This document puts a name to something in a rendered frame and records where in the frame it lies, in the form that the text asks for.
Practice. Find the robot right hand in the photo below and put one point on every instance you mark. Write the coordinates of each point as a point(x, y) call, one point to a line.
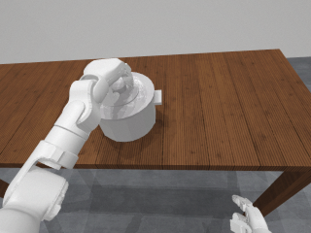
point(252, 220)

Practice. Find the knob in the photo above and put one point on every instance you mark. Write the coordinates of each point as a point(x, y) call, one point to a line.
point(119, 86)

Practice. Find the lid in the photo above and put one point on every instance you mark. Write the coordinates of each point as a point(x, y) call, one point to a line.
point(135, 100)

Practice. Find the table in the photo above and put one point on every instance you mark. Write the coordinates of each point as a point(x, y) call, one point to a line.
point(245, 110)

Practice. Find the left robot upper arm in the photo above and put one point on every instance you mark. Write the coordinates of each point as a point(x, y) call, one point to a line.
point(38, 197)

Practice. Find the robot left forearm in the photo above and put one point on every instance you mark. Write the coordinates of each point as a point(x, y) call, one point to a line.
point(79, 117)

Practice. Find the robot left hand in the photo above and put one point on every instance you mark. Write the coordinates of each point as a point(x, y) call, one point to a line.
point(111, 69)

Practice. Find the pot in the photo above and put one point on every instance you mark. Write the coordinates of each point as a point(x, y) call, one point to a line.
point(134, 128)

